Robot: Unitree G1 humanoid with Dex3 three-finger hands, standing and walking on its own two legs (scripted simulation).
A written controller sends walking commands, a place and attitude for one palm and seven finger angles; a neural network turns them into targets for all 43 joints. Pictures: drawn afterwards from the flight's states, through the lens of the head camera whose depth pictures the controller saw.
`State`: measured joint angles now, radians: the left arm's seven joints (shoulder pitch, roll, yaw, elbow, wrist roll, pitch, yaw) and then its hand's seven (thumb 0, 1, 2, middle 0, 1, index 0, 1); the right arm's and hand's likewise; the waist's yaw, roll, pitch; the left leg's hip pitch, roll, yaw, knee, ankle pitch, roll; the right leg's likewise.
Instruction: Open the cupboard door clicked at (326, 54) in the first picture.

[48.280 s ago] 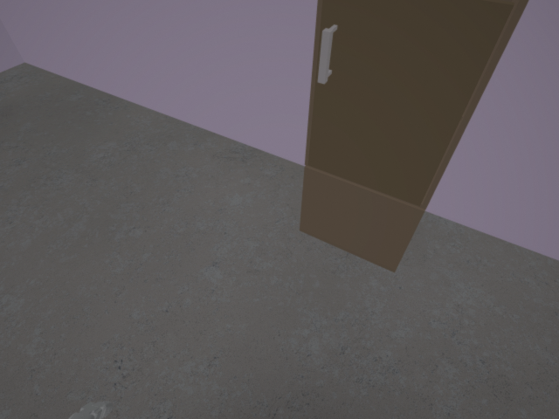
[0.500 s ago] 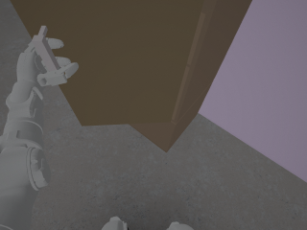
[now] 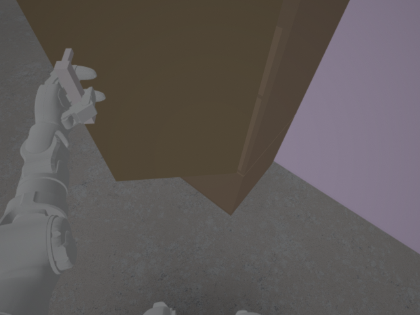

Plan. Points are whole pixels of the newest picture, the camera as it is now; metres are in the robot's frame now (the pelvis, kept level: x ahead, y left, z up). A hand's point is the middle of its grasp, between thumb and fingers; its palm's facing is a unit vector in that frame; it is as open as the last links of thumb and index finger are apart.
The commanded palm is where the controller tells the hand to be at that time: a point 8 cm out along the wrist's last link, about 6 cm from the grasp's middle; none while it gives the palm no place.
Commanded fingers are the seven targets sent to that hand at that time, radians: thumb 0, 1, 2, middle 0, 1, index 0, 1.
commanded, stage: pull the door open along its arc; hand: left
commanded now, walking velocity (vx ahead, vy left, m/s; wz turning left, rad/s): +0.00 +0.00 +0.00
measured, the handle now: (79, 88) +0.52 +0.22 +0.12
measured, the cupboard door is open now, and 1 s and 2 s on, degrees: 45 88 89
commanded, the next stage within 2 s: open thumb and fingers to let go in 0.76 s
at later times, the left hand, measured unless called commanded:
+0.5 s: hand (116, 170) +0.34 +0.13 +0.12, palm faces +0.38 -0.92 +0.05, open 5.6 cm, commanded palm +0.27 +0.17 +0.12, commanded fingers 0.00 0.90 0.90 -0.40 -1.35 -0.40 -1.35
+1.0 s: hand (172, 220) +0.25 +0.05 +0.12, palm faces +0.40 -0.92 +0.00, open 5.9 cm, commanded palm +0.20 +0.09 +0.12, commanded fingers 0.00 0.34 0.66 -0.36 -1.29 -0.36 -1.29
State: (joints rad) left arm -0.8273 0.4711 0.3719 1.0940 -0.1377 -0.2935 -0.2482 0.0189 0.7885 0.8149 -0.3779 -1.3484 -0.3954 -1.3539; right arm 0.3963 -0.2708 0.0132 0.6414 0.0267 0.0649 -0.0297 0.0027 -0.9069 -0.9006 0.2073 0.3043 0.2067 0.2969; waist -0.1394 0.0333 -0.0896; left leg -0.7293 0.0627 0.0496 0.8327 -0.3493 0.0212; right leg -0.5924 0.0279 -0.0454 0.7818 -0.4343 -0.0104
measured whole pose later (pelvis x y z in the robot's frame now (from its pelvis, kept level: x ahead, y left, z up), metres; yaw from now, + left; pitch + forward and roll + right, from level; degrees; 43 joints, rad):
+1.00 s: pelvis -0.01 -0.05 +0.02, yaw +4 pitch -2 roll +0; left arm 0.20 -0.07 -0.25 -0.11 0.02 0.00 0.52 0.03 0.66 0.78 -0.40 -1.34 -0.40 -1.35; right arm 0.16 -0.20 0.02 0.60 -0.04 0.09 0.01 0.01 -0.91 -0.90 0.20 0.30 0.20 0.30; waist 0.00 0.07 -0.04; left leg -0.35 0.04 -0.02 0.67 -0.29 -0.03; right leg -0.22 0.02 -0.11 0.68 -0.43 -0.07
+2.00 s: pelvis -0.02 -0.01 +0.01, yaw +3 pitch -1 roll +0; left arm 0.18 0.09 -0.26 -0.13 -0.10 -0.08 0.04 -0.01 -0.50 0.30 -0.25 -0.40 -0.21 -0.40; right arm 0.19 -0.20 0.05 0.51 0.02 0.05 0.00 0.01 -0.91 -0.90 0.21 0.30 0.20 0.30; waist 0.00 0.06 -0.01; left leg -0.40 0.01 0.03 0.71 -0.28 0.02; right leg -0.28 -0.02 -0.07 0.72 -0.41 -0.02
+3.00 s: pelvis -0.01 -0.02 +0.00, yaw +4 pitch +3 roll -1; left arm 0.62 0.20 0.08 -0.35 -0.29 -0.22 -0.24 -0.01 -0.50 0.30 -0.17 -0.31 -0.16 -0.31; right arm 0.26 -0.24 0.01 0.47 0.04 -0.10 -0.05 0.01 -0.91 -0.90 0.20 0.30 0.20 0.30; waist 0.03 0.06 -0.08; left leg -0.52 0.03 -0.01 0.82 -0.35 -0.01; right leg -0.38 0.01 -0.10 0.80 -0.48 -0.04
